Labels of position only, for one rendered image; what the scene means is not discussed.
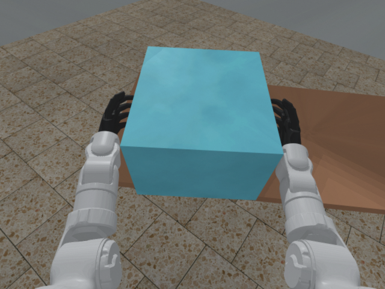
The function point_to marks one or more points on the right robot upper arm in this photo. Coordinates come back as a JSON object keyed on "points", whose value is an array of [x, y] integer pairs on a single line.
{"points": [[316, 265]]}

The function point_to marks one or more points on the carton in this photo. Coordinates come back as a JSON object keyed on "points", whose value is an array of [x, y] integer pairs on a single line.
{"points": [[201, 124]]}

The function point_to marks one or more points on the left robot hand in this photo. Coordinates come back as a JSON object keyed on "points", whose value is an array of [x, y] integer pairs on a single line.
{"points": [[112, 116]]}

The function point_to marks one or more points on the left robot forearm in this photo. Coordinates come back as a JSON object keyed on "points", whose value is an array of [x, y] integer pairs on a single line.
{"points": [[93, 214]]}

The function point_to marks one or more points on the right robot forearm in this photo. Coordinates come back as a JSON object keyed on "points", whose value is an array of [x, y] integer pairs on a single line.
{"points": [[304, 211]]}

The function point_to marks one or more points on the left robot upper arm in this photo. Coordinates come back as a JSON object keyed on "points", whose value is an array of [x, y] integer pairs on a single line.
{"points": [[88, 264]]}

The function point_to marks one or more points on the table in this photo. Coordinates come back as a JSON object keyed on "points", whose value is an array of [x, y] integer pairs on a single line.
{"points": [[344, 134]]}

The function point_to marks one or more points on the right robot hand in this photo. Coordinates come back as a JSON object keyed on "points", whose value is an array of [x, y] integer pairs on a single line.
{"points": [[289, 129]]}

